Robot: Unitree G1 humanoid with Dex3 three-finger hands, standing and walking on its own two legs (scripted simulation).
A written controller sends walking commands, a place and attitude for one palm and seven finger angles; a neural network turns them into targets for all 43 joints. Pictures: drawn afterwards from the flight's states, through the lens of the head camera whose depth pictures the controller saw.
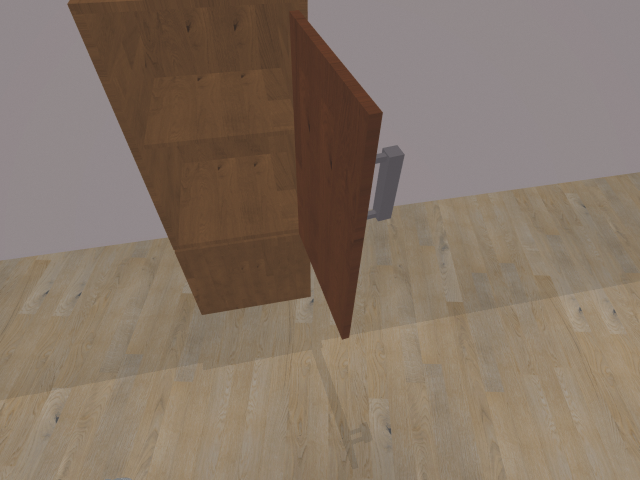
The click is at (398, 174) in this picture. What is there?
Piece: cupboard door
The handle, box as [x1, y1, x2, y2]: [367, 145, 404, 220]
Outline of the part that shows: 397,145 385,147 382,149 381,153 376,155 375,163 379,162 380,166 373,209 368,211 367,219 375,217 377,220 381,220 390,217 404,155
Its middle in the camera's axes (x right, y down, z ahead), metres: +0.09 -0.08 +0.63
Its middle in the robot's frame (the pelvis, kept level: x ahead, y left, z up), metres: +0.54 -0.06 +0.05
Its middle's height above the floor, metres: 0.82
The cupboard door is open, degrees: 97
